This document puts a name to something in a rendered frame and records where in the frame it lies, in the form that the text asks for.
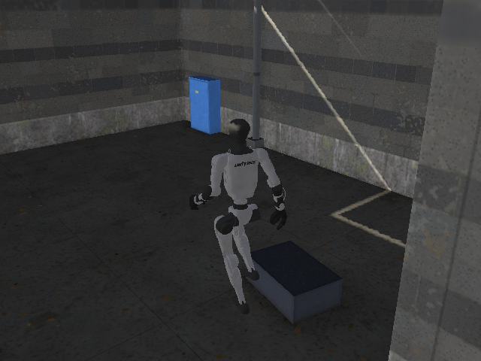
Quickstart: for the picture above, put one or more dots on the humanoid robot head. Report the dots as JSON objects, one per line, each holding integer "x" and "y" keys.
{"x": 238, "y": 131}

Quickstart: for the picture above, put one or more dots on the robot left forearm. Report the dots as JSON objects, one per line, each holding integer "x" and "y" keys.
{"x": 204, "y": 196}

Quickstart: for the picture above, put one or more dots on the robot torso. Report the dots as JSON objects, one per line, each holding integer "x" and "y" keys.
{"x": 240, "y": 180}

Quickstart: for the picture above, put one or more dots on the left robot hand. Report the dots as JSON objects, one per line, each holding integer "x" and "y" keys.
{"x": 192, "y": 204}

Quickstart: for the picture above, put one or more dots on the robot right forearm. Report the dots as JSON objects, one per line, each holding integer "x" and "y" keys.
{"x": 278, "y": 197}

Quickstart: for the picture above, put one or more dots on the right robot hand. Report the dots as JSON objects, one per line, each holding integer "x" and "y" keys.
{"x": 276, "y": 217}

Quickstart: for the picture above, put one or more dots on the right robot upper arm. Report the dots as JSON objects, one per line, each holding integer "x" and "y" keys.
{"x": 268, "y": 167}

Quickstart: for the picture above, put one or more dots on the left robot upper arm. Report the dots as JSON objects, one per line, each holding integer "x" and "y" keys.
{"x": 218, "y": 162}

